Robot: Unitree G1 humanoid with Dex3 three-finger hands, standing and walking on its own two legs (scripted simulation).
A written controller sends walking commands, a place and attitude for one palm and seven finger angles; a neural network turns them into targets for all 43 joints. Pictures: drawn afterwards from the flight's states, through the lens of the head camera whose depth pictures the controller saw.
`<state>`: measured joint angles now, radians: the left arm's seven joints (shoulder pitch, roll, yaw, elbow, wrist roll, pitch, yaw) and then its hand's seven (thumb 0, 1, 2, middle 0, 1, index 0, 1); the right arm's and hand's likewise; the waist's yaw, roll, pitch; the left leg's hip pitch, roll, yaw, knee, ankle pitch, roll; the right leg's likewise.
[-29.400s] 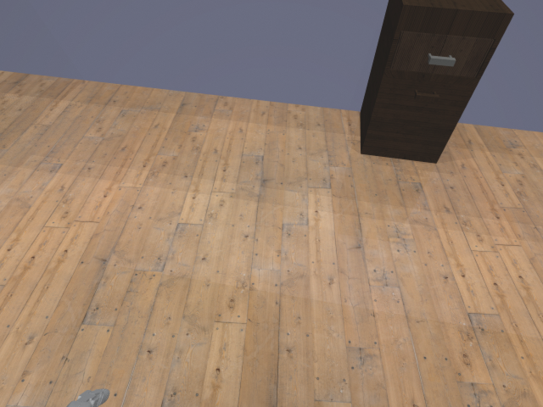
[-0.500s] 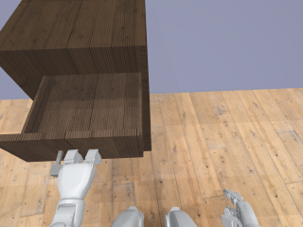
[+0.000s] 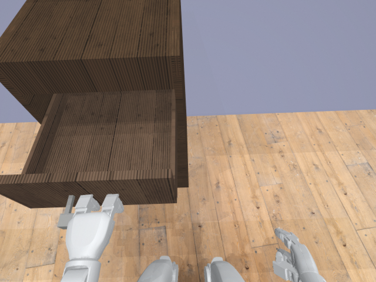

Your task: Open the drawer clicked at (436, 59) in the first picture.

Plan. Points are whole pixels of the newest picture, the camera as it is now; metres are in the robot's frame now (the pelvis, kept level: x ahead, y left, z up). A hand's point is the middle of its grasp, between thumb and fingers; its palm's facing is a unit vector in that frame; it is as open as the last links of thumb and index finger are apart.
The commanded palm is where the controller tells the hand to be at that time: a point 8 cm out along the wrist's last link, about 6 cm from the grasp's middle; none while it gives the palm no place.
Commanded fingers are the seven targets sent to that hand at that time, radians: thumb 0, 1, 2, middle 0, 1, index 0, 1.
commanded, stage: pull the drawer open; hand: left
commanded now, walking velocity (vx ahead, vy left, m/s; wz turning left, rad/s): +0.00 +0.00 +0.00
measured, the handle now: (88, 209) +0.28 +0.25 -0.05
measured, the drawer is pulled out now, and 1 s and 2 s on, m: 0.24 0.30 0.30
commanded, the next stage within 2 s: open the thumb to release the handle in 1.04 s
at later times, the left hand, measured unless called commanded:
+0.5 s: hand (100, 250) +0.20 +0.20 -0.07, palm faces -0.09 -0.10 -0.99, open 6.1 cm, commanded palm +0.15 +0.22 -0.02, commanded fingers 0.00 0.90 0.90 -0.40 -1.35 -0.40 -1.35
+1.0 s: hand (97, 264) +0.17 +0.20 -0.07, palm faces -0.11 -0.11 -0.99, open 6.2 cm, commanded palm +0.13 +0.21 -0.02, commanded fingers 0.00 0.90 0.90 -0.40 -1.35 -0.40 -1.35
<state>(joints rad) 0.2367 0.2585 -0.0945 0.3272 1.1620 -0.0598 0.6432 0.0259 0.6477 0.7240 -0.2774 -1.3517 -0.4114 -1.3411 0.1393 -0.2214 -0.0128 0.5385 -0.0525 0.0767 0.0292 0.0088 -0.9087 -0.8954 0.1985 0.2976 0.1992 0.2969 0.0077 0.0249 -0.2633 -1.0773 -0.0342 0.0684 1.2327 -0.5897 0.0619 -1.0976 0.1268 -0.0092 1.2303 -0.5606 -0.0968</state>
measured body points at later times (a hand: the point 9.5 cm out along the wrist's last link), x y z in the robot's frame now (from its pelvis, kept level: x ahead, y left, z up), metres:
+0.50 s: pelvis -0.01 -0.01 -0.01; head +0.08 -0.03 +0.43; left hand +0.20 +0.21 -0.01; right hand +0.20 -0.23 -0.12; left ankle -0.01 +0.09 -0.63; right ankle +0.00 -0.06 -0.63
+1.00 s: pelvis -0.01 -0.01 -0.01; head +0.07 -0.04 +0.43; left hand +0.17 +0.21 -0.01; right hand +0.20 -0.23 -0.13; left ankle -0.01 +0.09 -0.63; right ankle +0.00 -0.06 -0.63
